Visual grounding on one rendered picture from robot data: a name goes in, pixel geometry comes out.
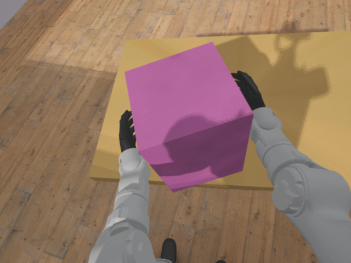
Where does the robot left foot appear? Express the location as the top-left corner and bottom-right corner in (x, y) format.
(161, 238), (177, 263)

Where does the right robot forearm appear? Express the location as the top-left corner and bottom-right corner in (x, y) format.
(250, 107), (351, 193)

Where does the robot right upper arm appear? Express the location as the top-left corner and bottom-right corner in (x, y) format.
(272, 165), (351, 263)

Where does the robot right hand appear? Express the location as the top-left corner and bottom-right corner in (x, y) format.
(231, 71), (265, 111)

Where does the robot left hand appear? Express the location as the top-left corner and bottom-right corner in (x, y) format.
(119, 110), (136, 153)

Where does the left robot forearm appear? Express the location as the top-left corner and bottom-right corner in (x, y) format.
(96, 148), (151, 243)

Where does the carton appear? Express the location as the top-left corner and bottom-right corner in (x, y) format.
(124, 42), (254, 193)

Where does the table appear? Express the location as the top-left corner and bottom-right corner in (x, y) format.
(88, 31), (351, 192)

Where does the robot left upper arm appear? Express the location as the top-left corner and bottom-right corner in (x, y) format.
(88, 228), (156, 263)

